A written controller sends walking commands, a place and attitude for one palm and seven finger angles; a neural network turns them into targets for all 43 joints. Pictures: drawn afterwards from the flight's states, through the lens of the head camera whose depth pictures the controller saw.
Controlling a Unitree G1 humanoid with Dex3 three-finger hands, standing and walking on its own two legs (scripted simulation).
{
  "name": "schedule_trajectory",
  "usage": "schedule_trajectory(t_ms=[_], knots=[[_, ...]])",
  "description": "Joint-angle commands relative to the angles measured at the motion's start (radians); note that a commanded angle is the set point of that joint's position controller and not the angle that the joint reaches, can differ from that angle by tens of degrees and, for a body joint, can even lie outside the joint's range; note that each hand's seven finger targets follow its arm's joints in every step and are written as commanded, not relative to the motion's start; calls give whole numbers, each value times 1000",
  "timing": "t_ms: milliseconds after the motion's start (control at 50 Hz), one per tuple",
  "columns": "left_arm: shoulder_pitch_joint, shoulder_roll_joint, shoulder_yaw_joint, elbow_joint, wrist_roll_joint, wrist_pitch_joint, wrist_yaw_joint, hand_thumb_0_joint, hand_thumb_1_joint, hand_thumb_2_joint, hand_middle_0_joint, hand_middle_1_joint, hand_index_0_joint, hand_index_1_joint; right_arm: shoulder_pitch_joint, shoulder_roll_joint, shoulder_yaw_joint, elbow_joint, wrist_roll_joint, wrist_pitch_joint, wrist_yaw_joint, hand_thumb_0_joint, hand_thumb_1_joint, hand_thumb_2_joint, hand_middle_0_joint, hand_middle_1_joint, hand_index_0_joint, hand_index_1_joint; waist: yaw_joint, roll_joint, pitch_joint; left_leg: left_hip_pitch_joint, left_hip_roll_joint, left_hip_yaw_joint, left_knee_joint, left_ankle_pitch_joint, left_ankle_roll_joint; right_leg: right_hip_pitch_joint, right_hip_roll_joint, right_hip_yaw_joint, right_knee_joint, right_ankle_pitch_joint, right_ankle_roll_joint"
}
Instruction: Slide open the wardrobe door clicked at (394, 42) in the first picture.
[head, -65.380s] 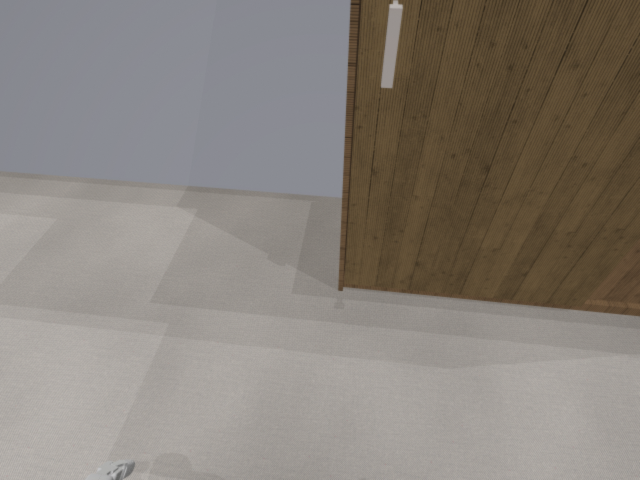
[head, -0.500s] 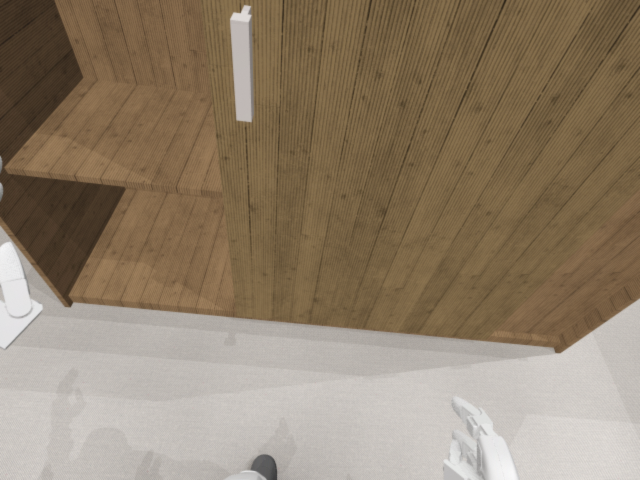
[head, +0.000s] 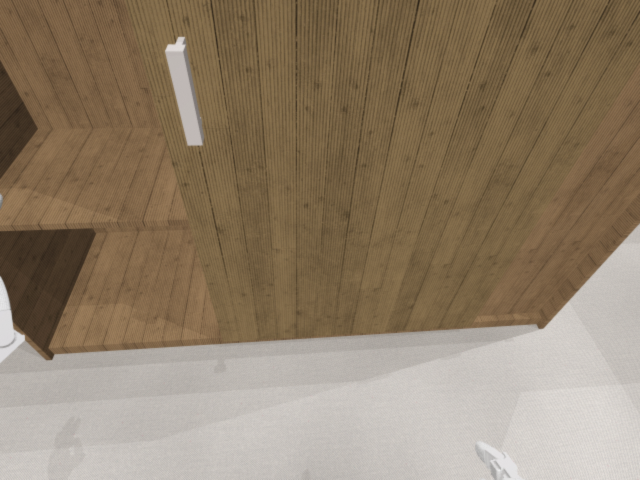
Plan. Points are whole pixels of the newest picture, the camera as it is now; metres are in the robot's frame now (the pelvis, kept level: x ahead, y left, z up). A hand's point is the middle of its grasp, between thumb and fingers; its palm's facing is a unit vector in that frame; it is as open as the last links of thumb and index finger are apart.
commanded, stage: stop stepping back and stand still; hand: left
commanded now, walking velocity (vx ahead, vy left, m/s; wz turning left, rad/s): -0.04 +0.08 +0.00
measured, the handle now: (188, 92) +0.65 +0.24 +0.17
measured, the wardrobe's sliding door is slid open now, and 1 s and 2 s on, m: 0.56 0.56 0.56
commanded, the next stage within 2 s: let the arm hang, fingers relaxed in 0.54 s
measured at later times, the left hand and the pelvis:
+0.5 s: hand (42, 285) +0.25 +0.28 +0.18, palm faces +0.38 -0.76 -0.52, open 7.4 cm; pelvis +0.04 +0.01 +0.00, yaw -2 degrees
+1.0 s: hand out of the picture +0.02 +0.20 -0.18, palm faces +0.02 -0.99 -0.16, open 7.1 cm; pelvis -0.01 +0.02 +0.00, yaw +2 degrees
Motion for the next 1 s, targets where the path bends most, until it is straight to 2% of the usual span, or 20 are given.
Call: schedule_trajectory(t_ms=[0,20,60,120,140,200,260,300,400,520,600,620,640,680,740,780,800,840,920,980], knots=[[-204,82,76,16,-12,-34,27,0,900,900,-200,-300,-200,-300,-139,-156,-61,-124,4,-32,-12,0,-900,-900,200,300,200,300,23,-163,68,-231,22,-85,411,-141,-31,-3,-386,531,-328,-51,-173],[-215,57,41,57,-3,-30,28,0,900,900,-200,-300,-200,-300,-121,-141,-55,-109,17,-42,-8,0,-900,-900,200,300,200,300,15,-203,12,-216,33,-99,392,-126,-29,56,-355,471,-264,58,-164],[-257,14,-26,74,7,-25,26,0,900,900,-200,-300,-200,-300,-131,-144,-48,-103,21,-49,-16,0,-900,-900,200,300,200,300,12,-177,33,-120,49,-73,257,-81,-23,26,-286,312,-174,224,-123],[-386,23,-72,-34,16,-34,33,0,900,900,-200,-300,-200,-300,-176,-126,-31,-99,10,-67,-37,0,-900,-900,200,300,200,300,19,-72,23,80,5,10,-16,68,-7,-2,-207,165,-88,328,-59],[-389,34,-68,-74,17,-35,34,0,900,900,-200,-300,-200,-300,-175,-134,-39,-103,8,-76,-39,0,-900,-900,200,300,200,300,24,-30,10,151,5,-10,-72,150,-3,-23,-175,151,-49,328,-32],[-366,134,27,-238,17,-54,44,0,900,900,-200,-300,-200,-300,-183,-170,-58,-142,14,-84,-39,0,-900,-900,200,300,200,300,52,155,-22,215,155,-186,-143,316,44,-75,-61,110,22,157,46],[-216,134,85,-263,9,-55,38,0,900,900,-200,-300,-200,-300,-167,-134,-40,-164,12,-79,-20,0,-900,-900,200,300,200,300,50,244,-56,132,124,-161,-143,507,29,60,-27,57,54,296,44],[-139,136,120,-225,1,-62,37,0,900,900,-200,-300,-200,-300,-155,-135,-50,-171,14,-73,-12,0,-900,-900,200,300,200,300,50,188,-121,159,108,-109,-84,603,8,121,-40,78,19,429,31],[-5,46,80,-47,-33,-31,25,0,900,900,-200,-300,-200,-300,-124,-132,-52,-176,25,-43,-5,0,-900,-900,200,300,200,300,27,41,-194,177,83,-40,-27,571,-19,168,-91,117,-14,682,29],[-86,60,31,-59,-28,4,18,0,900,900,-200,-300,-200,-300,-156,-141,-44,-184,26,-20,-22,0,-900,-900,200,300,200,300,25,-9,-154,193,89,-49,-65,510,-11,109,-87,102,-43,608,45],[-209,104,31,-172,-19,-1,26,0,900,900,-200,-300,-200,-300,-184,-144,-39,-190,22,-27,-35,0,-900,-900,200,300,200,300,33,46,-119,180,77,-63,-96,425,-9,90,-84,101,-70,482,44],[-219,-78,-394,617,44,149,-101,0,900,900,-200,-300,-200,-300,-240,-339,-84,2,38,-55,61,0,-900,-900,200,300,200,300,-3,75,-22,105,115,-88,21,554,-4,-21,-177,42,87,546,15],[-232,-74,-374,655,46,218,-126,0,900,900,-200,-300,-200,-300,-181,-318,-96,3,29,12,67,0,-900,-900,200,300,200,300,12,92,-73,109,132,-93,-26,458,2,-29,-153,77,55,350,14],[-258,-102,-384,725,49,236,-141,0,900,900,-200,-300,-200,-300,-187,-286,-70,8,18,55,65,0,-900,-900,200,300,200,300,29,132,-21,-29,162,-162,-101,226,41,-43,-105,51,88,45,22],[-301,-92,-409,895,57,233,-146,0,900,900,-200,-300,-200,-300,-184,-261,-45,23,-3,86,64,0,-900,-900,200,300,200,300,42,-39,-2,-77,129,-200,-136,145,43,23,-98,72,40,36,14],[-349,-79,-417,1023,61,227,-143,0,900,900,-200,-300,-200,-300,-171,-243,-45,62,-6,101,63,0,-900,-900,200,300,200,300,28,-177,-19,-8,80,-156,-67,146,18,-22,-159,124,-37,59,-9],[-364,-85,-428,1082,59,230,-139,0,900,900,-200,-300,-200,-300,-154,-216,-39,81,-8,112,63,0,-900,-900,200,300,200,300,20,-191,-20,35,55,-129,-33,152,7,-56,-186,138,-69,62,-23],[-406,-101,-446,1169,53,238,-133,0,900,900,-200,-300,-200,-300,-130,-186,-32,125,-14,129,60,0,-900,-900,200,300,200,300,2,-130,-10,89,33,-90,-12,164,-8,-93,-212,151,-92,84,-41],[-364,-138,-459,1329,46,243,-128,0,900,900,-200,-300,-200,-300,-130,-177,-27,199,-11,136,52,0,-900,-900,200,300,200,300,23,148,17,58,83,-159,-140,152,11,-17,-125,98,-73,38,8],[-320,-160,-449,1429,44,242,-127,0,900,900,-200,-300,-200,-300,-113,-153,-32,245,-11,144,43,0,-900,-900,200,300,200,300,31,208,44,9,71,-159,-176,13,7,20,-119,103,-109,6,-5]])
